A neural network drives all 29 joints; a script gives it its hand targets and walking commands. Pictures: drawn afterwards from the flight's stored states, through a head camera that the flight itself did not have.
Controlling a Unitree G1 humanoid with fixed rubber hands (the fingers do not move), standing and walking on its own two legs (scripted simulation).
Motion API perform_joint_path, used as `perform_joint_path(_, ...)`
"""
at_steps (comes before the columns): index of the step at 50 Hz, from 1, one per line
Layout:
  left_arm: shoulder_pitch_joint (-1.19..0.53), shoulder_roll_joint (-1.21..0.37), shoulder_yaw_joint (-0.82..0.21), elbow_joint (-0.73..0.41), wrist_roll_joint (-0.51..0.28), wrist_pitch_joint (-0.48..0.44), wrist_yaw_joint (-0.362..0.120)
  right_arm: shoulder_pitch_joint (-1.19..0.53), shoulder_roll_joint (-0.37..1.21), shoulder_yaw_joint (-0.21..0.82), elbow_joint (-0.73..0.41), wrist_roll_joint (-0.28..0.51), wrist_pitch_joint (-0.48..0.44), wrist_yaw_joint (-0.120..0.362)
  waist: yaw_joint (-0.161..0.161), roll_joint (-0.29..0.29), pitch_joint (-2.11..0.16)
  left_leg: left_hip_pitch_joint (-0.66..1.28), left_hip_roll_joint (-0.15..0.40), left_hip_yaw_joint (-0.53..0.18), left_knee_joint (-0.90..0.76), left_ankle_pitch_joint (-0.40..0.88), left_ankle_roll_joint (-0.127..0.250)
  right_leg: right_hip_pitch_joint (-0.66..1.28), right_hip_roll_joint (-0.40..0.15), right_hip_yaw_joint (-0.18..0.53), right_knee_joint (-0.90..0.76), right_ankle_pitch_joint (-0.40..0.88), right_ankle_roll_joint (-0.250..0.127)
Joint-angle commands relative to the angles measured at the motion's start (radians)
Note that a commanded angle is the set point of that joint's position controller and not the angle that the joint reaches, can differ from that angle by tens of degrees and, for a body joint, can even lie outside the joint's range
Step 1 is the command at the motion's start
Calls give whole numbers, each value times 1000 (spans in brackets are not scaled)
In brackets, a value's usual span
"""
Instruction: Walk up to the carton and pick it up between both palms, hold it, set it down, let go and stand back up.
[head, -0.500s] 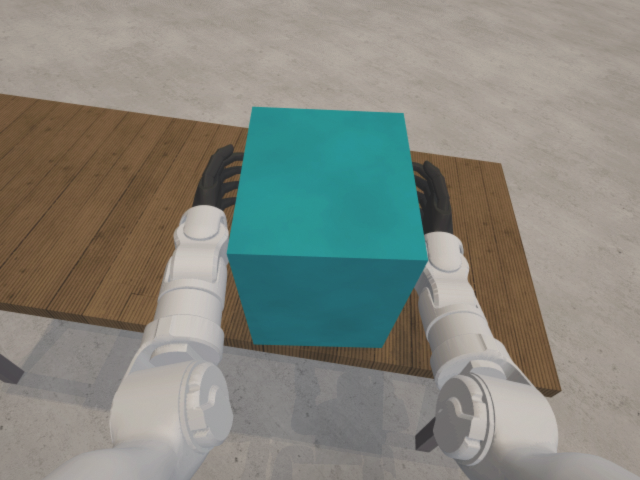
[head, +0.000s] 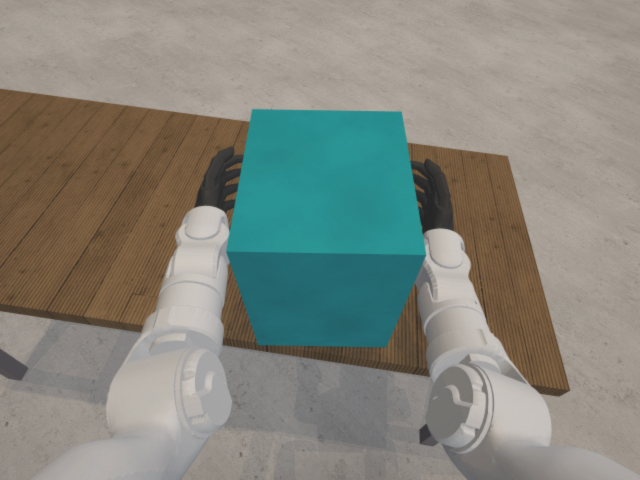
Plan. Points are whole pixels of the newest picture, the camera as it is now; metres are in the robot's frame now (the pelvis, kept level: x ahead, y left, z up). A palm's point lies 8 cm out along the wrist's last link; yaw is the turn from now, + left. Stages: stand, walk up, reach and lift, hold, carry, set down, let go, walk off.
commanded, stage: set down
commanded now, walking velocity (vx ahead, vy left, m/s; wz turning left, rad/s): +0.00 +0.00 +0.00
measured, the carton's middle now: (324, 237) +0.41 -0.01 +0.04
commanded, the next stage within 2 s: none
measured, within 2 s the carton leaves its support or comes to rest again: rests again in 0.68 s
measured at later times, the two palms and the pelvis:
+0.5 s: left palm (223, 208) +0.44 +0.13 +0.07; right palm (433, 225) +0.41 -0.15 +0.07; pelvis +0.01 +0.00 +0.00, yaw -1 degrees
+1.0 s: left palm (235, 220) +0.44 +0.12 +0.04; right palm (436, 240) +0.40 -0.16 +0.05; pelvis +0.00 +0.00 +0.00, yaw -1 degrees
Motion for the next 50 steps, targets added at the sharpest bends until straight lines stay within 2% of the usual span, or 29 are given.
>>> perform_joint_path(1,-599,-454,-207,-55,-9,-72,-112,-635,437,258,-56,-48,-47,126,-4,64,-538,96,-3,63,15,441,-66,238,26,-43,78,435,33)
perform_joint_path(10,-629,-428,-155,-12,8,-102,-109,-631,463,217,-52,-96,-38,138,1,58,-570,61,-3,70,12,423,-54,229,19,-36,94,450,42)
perform_joint_path(18,-651,-413,-129,24,13,-129,-106,-623,484,187,-34,-133,-36,142,-5,57,-603,56,0,70,27,459,-51,191,19,-35,108,475,46)
perform_joint_path(20,-656,-410,-125,34,13,-136,-105,-620,488,180,-27,-141,-36,143,-7,60,-613,60,1,70,34,477,-52,175,20,-36,111,480,46)
perform_joint_path(21,-640,-438,-154,36,0,-140,-103,-605,462,190,-23,-138,-48,142,-28,73,-606,117,8,64,48,525,-62,124,26,-46,106,473,39)
perform_joint_path(24,-626,-452,-161,57,4,-158,-101,-591,463,191,13,-141,-71,136,-25,93,-605,207,20,58,92,633,-76,7,36,-57,76,423,25)
perform_joint_path(28,-615,-440,-146,80,16,-185,-103,-589,485,201,15,-151,-88,133,-8,75,-621,117,13,64,81,589,-66,73,29,-45,93,480,27)
perform_joint_path(37,-635,-426,-156,129,13,-281,-90,-577,530,235,20,-179,-141,123,2,61,-731,-44,5,68,61,519,-40,182,3,-19,157,640,39)
perform_joint_path(44,-613,-409,-116,194,29,-297,-101,-573,526,223,30,-195,-144,118,2,25,-679,-125,0,66,22,412,-21,232,-7,-7,160,636,47)
perform_joint_path(50,-613,-407,-96,196,45,-294,-101,-559,513,189,39,-206,-136,123,-3,39,-663,-72,7,64,23,418,-28,171,2,-19,135,554,39)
